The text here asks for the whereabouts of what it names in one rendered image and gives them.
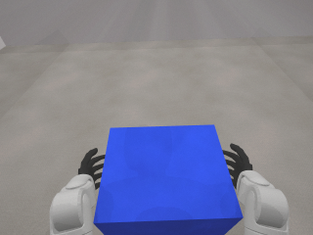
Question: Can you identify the right robot hand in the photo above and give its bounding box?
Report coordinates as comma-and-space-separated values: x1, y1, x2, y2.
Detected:
222, 143, 253, 189

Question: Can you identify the left robot forearm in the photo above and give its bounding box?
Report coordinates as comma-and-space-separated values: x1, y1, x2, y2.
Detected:
49, 174, 96, 235

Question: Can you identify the left robot hand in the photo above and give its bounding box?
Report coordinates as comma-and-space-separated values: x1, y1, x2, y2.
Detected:
78, 148, 106, 190

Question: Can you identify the right robot forearm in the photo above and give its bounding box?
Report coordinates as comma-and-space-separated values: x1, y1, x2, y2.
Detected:
236, 170, 290, 235

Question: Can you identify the carton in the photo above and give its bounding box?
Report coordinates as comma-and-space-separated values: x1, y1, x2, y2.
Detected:
93, 124, 244, 235

